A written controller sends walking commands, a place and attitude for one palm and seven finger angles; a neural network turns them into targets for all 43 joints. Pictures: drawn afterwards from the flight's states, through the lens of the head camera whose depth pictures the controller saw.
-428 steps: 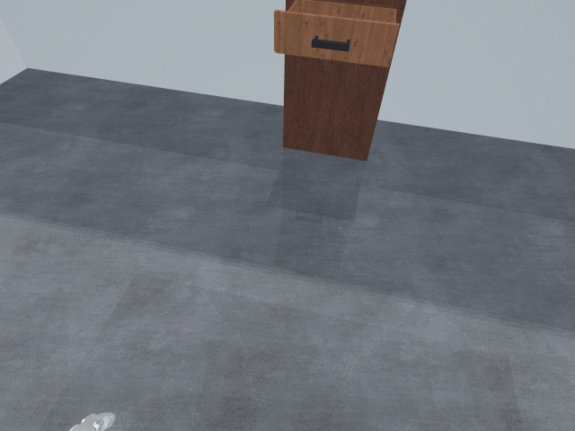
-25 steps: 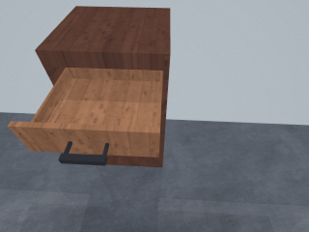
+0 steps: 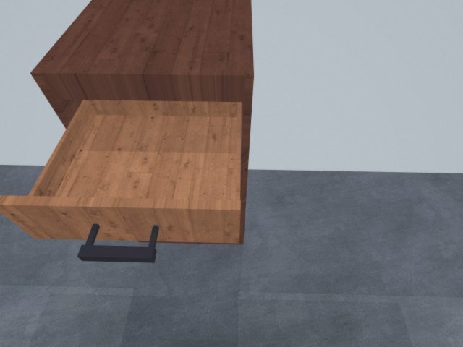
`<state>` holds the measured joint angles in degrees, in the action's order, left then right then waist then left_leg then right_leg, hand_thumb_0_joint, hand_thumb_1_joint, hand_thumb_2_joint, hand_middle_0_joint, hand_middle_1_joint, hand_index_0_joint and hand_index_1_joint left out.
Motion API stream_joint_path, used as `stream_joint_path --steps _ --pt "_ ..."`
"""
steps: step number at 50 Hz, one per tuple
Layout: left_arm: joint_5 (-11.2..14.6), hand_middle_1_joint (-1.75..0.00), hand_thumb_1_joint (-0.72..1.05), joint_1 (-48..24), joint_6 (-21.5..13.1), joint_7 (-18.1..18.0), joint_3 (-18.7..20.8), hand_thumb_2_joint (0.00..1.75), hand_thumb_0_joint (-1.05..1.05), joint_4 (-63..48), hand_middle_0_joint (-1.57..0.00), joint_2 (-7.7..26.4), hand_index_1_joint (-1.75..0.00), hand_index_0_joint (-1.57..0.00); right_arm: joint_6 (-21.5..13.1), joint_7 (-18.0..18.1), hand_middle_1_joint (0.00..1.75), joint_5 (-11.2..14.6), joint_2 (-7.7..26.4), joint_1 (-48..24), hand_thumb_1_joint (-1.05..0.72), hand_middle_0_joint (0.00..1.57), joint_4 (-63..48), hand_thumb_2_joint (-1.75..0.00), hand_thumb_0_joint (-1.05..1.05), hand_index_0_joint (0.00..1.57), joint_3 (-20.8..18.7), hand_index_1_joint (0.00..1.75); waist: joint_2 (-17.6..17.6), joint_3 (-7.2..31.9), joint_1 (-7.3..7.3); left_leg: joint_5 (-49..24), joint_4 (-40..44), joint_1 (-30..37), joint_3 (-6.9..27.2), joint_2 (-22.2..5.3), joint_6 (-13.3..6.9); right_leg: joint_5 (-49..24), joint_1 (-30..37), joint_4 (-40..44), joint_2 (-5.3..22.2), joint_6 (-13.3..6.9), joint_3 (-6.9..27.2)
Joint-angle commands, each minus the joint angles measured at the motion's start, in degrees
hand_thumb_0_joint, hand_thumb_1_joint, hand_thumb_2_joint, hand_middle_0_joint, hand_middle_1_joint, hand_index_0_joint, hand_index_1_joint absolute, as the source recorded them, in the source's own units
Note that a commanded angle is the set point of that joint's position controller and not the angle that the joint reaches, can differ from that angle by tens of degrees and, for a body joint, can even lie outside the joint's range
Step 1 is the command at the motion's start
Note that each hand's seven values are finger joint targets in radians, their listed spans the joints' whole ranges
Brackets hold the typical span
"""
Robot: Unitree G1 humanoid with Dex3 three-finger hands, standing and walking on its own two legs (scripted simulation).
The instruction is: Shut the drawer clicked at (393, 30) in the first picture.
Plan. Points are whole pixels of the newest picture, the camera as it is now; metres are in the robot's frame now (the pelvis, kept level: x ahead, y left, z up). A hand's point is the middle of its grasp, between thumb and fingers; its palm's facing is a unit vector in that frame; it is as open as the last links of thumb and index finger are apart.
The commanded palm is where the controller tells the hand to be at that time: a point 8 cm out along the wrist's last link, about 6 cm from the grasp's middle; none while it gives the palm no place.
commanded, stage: come to a stop and stand still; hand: left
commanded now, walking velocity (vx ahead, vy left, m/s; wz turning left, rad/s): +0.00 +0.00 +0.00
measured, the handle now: (121, 242) +0.29 +0.23 -0.02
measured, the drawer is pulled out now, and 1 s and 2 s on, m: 0.29 0.29 0.29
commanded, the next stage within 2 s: look again from close up in 0.66 s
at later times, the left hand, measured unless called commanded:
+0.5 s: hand out of the picture -0.05 +0.15 -0.17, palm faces +0.01 -0.98 -0.19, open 7.3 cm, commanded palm none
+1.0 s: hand out of the picture -0.06 +0.17 -0.17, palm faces +0.04 -0.98 -0.21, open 7.3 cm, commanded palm none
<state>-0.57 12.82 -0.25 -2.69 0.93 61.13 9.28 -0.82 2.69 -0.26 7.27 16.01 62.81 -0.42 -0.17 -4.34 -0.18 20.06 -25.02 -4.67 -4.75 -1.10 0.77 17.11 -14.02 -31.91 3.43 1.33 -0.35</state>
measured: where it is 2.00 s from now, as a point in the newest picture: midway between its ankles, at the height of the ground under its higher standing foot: outside the picture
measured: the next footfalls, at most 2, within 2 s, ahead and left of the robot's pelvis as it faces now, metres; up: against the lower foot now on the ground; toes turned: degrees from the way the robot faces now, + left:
none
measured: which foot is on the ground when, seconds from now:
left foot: down 0.00-1.00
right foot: down 0.00-1.00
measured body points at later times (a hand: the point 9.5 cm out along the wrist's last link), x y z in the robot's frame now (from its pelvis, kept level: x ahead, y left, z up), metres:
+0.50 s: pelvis -0.05 -0.02 +0.01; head -0.04 -0.02 +0.46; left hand -0.05 +0.20 -0.15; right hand -0.07 -0.23 -0.16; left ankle -0.08 +0.12 -0.74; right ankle -0.01 -0.14 -0.74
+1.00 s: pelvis -0.06 +0.00 +0.00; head -0.07 -0.01 +0.45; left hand -0.06 +0.22 -0.16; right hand -0.06 -0.20 -0.17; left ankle -0.08 +0.12 -0.74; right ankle -0.01 -0.14 -0.74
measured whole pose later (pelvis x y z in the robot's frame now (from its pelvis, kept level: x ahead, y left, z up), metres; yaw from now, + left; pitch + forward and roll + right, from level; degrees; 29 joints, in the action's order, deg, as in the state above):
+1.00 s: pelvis -0.06 +0.00 +0.00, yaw +1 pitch -2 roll +0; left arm -1.0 18.3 -0.5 -1.9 -0.5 63.2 7.4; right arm -1.2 0.8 -0.8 7.2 21.3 60.1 0.1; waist -1.8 1.0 -0.9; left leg 18.4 -30.9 -10.7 -3.6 -1.3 0.2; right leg 12.9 -16.5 -31.2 3.5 1.3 -1.3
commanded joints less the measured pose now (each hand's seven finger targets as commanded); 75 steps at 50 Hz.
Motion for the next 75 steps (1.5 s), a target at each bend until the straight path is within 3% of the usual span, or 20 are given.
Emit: stream_joint_path --steps 1,14,22,37,38,39,40,41,42,43,47,50,54,57,60,69,71,73,75 --pt "-0.2 -0.30 0.90 5.1 -0.2 -0.5 1.0 0.90 0.00 -2.0 -0.20 5.8 -0.30 -0.20 -0.2 0.0 0.30 0.0 5.5 5.5 -0.90 0.20 -1.7 -0.90 0.00 0.20 -1.4 0.30 0.7 6.0 0.12 -32.2 1.1 0.1 2.6 -5.3 -1.5 -34.4 5.4 1.0 4.4 -3.3 2.8" --pt "-0.4 -0.30 0.90 3.9 0.0 0.5 0.0 0.90 0.00 -2.2 -0.20 6.4 -0.30 -0.20 0.0 -1.2 0.30 -0.1 5.6 3.4 -0.90 0.20 -1.2 -0.90 0.00 0.20 -0.1 0.30 1.4 -2.1 0.21 -8.4 6.4 -4.5 2.7 -4.3 -1.2 -7.3 0.4 11.5 2.7 -2.7 4.7" --pt "-0.3 -0.30 0.90 6.2 -0.1 0.7 -0.1 0.90 0.00 -1.3 -0.20 5.8 -0.30 -0.20 0.0 -1.4 0.30 -0.1 4.6 6.6 -0.90 0.20 0.1 -0.90 0.00 0.20 0.2 0.30 1.2 -2.8 0.10 -4.0 7.4 -5.3 2.7 -4.1 -1.5 1.4 -1.5 14.0 1.9 -2.9 4.9" --pt "-0.4 -0.30 0.90 11.1 -0.6 0.4 -0.4 0.90 0.00 1.6 -0.20 2.2 -0.30 -0.20 -0.6 -0.9 0.30 0.0 1.9 11.3 -0.90 0.20 2.2 -0.90 0.00 0.20 0.4 0.30 1.0 -2.5 0.28 -3.7 7.1 -7.3 3.3 -4.4 -1.7 -0.4 -1.5 12.2 1.5 -3.2 4.1" --pt "-0.5 -0.30 0.90 12.8 -1.8 -1.5 -0.4 0.90 0.00 3.5 -0.20 5.6 -0.30 -0.20 -1.2 -1.5 0.30 -0.2 6.6 0.5 -0.90 0.20 -2.2 -0.90 0.00 0.20 -0.4 0.30 -2.6 -2.2 2.94 -7.1 -5.5 -13.0 1.1 -5.7 0.4 -21.1 1.7 8.4 5.6 -2.9 4.4" --pt "-0.1 -0.30 0.90 11.4 -2.3 -0.8 0.3 0.90 0.00 1.0 -0.20 8.2 -0.30 -0.20 -0.2 -1.6 0.30 -0.2 3.2 4.8 -0.90 0.20 -4.5 -0.90 0.00 0.20 -0.6 0.30 -2.3 5.3 -0.52 2.1 -5.4 -9.8 2.5 -1.7 0.2 -3.4 0.1 12.0 7.6 -4.4 9.1" --pt "-0.4 -0.30 0.90 8.5 -2.3 -0.3 0.5 0.90 0.00 0.2 -0.20 7.5 -0.30 -0.20 -0.4 -1.8 0.30 -0.4 2.8 8.6 -0.90 0.20 -3.5 -0.90 0.00 0.20 -0.5 0.30 -0.2 6.7 -2.11 0.1 -4.1 -7.6 3.2 -2.0 -0.6 7.3 -3.1 11.0 6.1 -5.1 7.4" --pt "-0.5 -0.30 0.90 7.7 -1.9 -0.1 0.4 0.90 0.00 -0.3 -0.20 5.6 -0.30 -0.20 -0.8 -1.8 0.30 -0.6 2.8 10.8 -0.90 0.20 -3.2 -0.90 0.00 0.20 -0.5 0.30 -2.2 5.8 -2.32 -2.8 -2.1 -7.6 3.9 -2.7 -1.2 6.6 -4.8 8.5 4.0 -4.7 5.2" --pt "-0.5 -0.30 0.90 7.0 -1.5 0.0 0.2 0.90 0.00 -0.8 -0.20 4.9 -0.30 -0.20 -1.0 -1.6 0.30 -0.9 3.1 11.0 -0.90 0.20 -3.4 -0.90 0.00 0.20 -0.4 0.30 -5.1 3.5 -1.80 -2.9 0.3 -9.8 5.2 -4.3 -1.6 4.7 -4.6 6.9 2.4 -4.2 2.9" --pt "-0.4 -0.30 0.90 7.3 -1.3 0.2 0.0 0.90 0.00 -0.7 -0.20 3.8 -0.30 -0.20 -1.0 -1.5 0.30 -0.7 3.6 9.9 -0.90 0.20 -3.7 -0.90 0.00 0.20 -0.4 0.30 -5.8 0.4 -1.02 -1.1 2.6 -13.7 6.6 -5.0 -2.1 3.4 -3.4 6.3 1.4 -3.6 2.3" --pt "-0.5 -0.30 0.90 7.9 -1.1 0.5 -0.3 0.90 0.00 -0.4 -0.20 2.9 -0.30 -0.20 -1.0 -1.4 0.30 -0.6 4.6 8.6 -0.90 0.20 -4.8 -0.90 0.00 0.20 -0.4 0.30 -1.0 -3.8 -0.04 1.7 6.4 -17.0 8.0 -4.9 -2.6 0.3 -1.7 6.0 0.8 -3.3 2.0" --pt "-0.4 -0.30 0.90 7.7 -0.9 0.6 -0.3 0.90 0.00 -0.8 -0.20 3.3 -0.30 -0.20 -1.0 -1.5 0.30 -0.7 6.0 8.0 -0.90 0.20 -5.0 -0.90 0.00 0.20 -0.3 0.30 -1.8 -5.1 0.22 3.6 8.1 -17.4 8.2 -4.8 -2.6 -0.6 -1.4 6.1 0.9 -3.1 2.0" --pt "-0.3 -0.30 0.90 7.3 -1.0 0.7 -0.2 0.90 0.00 -1.3 -0.20 4.2 -0.30 -0.20 -1.0 -1.6 0.30 -0.7 6.4 7.2 -0.90 0.20 -4.4 -0.90 0.00 0.20 -0.1 0.30 0.7 -4.4 0.17 -0.1 7.5 -14.7 7.1 -4.2 -2.5 -2.1 -1.2 7.1 1.5 -3.0 2.7" --pt "-0.2 -0.30 0.90 6.6 -1.1 0.8 -0.1 0.90 0.00 -1.6 -0.20 4.9 -0.30 -0.20 -1.0 -1.6 0.30 -0.6 6.6 6.9 -0.90 0.20 -4.1 -0.90 0.00 0.20 0.1 0.30 0.7 -2.9 -0.06 -3.8 7.1 -11.7 6.2 -4.2 -2.4 -4.2 -0.7 7.5 1.7 -3.0 2.8" --pt "-0.1 -0.30 0.90 6.2 -1.3 0.8 0.1 0.90 0.00 -1.7 -0.20 5.6 -0.30 -0.20 -1.2 -1.6 0.30 -0.6 7.2 6.6 -0.90 0.20 -3.7 -0.90 0.00 0.20 0.2 0.30 2.0 0.3 -0.14 -8.2 5.5 -9.4 5.4 -4.0 -2.2 -8.1 1.5 7.2 2.5 -3.0 2.7" --pt "0.0 -0.30 0.90 5.6 -1.3 0.7 0.0 0.90 0.00 -0.4 -0.20 6.0 -0.30 -0.20 -0.8 -1.3 0.30 -0.5 6.9 5.2 -0.90 0.20 -1.7 -0.90 0.00 0.20 0.4 0.30 0.2 0.0 -0.14 -10.7 5.0 -7.3 4.2 -4.2 -1.6 -12.7 2.5 7.7 3.0 -3.1 2.8" --pt "-0.2 -0.30 0.90 6.0 -1.2 0.8 0.1 0.90 0.00 -0.1 -0.20 6.2 -0.30 -0.20 -0.4 -1.5 0.30 -0.6 6.8 5.6 -0.90 0.20 -1.2 -0.90 0.00 0.20 0.4 0.30 0.2 0.2 0.05 -3.9 4.4 -7.7 3.5 -3.4 -1.6 -3.8 2.2 8.5 3.1 -3.6 3.6" --pt "-0.5 -0.30 0.90 6.0 -0.9 1.0 0.4 0.90 0.00 -0.6 -0.20 6.5 -0.30 -0.20 0.1 -1.7 0.30 -0.8 6.8 5.7 -0.90 0.20 -1.2 -0.90 0.00 0.20 0.4 0.30 1.4 -2.6 0.30 2.4 3.4 -9.8 3.0 -2.4 -1.8 6.9 -0.3 10.1 3.1 -4.3 5.0" --pt "-0.6 -0.30 0.90 6.5 -0.8 1.1 1.0 0.90 0.00 -0.9 -0.20 7.3 -0.30 -0.20 0.4 -1.9 0.30 -1.1 6.1 6.5 -0.90 0.20 -1.4 -0.90 0.00 0.20 0.4 0.30 3.8 -3.7 0.30 4.4 1.2 -11.5 2.0 -1.0 -1.8 14.4 -1.9 12.2 4.3 -5.3 7.2"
